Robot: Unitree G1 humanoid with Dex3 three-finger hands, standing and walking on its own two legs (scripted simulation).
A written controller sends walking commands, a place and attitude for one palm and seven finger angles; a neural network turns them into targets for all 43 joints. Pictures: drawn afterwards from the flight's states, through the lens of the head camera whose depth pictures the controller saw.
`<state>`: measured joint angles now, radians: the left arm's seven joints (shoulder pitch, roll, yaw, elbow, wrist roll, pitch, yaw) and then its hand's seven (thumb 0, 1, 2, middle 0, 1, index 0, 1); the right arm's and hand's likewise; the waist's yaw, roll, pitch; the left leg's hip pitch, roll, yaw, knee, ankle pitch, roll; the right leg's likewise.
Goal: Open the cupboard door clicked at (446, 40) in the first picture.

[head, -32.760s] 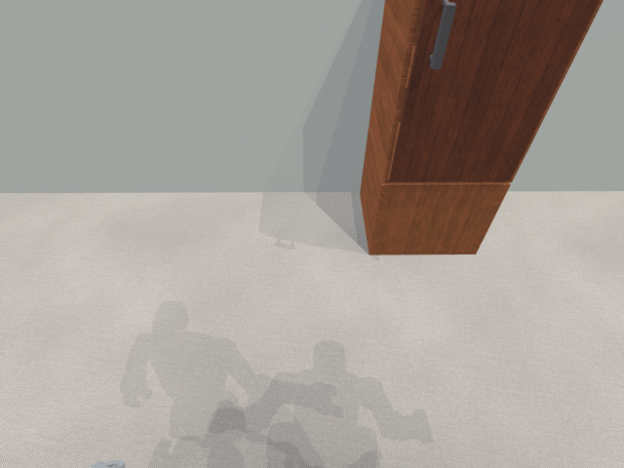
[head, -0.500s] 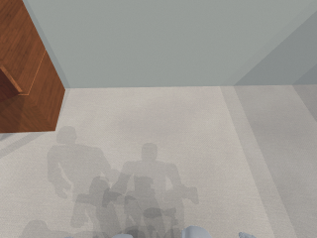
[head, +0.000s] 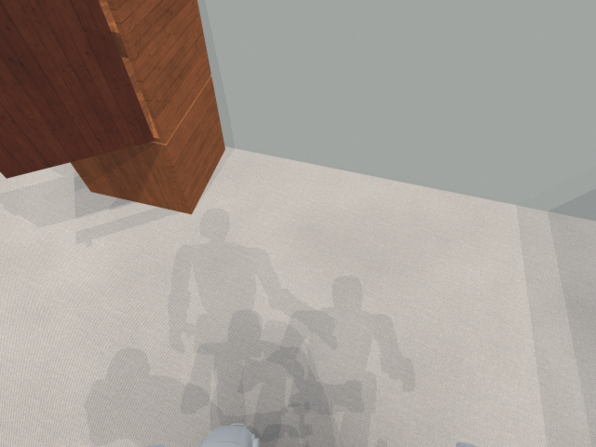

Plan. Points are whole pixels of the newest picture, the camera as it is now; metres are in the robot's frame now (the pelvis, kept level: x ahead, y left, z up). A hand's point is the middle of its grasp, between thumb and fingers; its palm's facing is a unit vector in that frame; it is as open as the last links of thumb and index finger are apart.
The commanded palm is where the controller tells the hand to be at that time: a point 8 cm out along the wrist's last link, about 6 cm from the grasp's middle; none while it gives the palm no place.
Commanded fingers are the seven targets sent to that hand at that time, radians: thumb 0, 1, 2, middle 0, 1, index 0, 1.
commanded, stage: turn to face it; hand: left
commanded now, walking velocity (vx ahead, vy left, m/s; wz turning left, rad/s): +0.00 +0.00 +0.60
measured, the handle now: out of the picture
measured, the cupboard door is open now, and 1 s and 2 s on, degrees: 38 38 38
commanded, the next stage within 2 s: take the last steps up to it in 0.70 s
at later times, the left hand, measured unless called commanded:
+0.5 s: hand out of the picture +0.09 +0.22 -0.15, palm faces +0.26 -0.93 -0.28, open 7.4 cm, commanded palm none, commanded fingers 0.00 0.90 0.90 -0.20 -0.30 -0.20 -0.30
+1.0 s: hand out of the picture -0.04 +0.21 -0.18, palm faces +0.48 -0.86 -0.20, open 7.3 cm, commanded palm none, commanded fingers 0.00 0.90 0.90 -0.20 -0.30 -0.20 -0.30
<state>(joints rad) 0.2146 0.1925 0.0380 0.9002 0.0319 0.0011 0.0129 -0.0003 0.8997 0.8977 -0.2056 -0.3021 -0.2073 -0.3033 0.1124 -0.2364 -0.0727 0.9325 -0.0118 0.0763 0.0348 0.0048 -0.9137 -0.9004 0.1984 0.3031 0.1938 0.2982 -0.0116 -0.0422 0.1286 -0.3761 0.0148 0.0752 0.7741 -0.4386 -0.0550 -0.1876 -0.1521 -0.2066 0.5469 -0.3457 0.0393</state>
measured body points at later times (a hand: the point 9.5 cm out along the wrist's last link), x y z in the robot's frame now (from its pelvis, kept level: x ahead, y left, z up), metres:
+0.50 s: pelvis +0.03 -0.01 +0.00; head +0.07 -0.01 +0.44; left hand +0.08 +0.27 -0.13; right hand +0.14 -0.24 -0.15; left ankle +0.01 +0.11 -0.73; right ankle +0.05 -0.14 -0.74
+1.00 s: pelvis +0.03 +0.02 +0.00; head +0.05 +0.05 +0.45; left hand -0.06 +0.26 -0.16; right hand +0.21 -0.16 -0.13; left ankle -0.01 +0.10 -0.73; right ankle +0.06 -0.12 -0.67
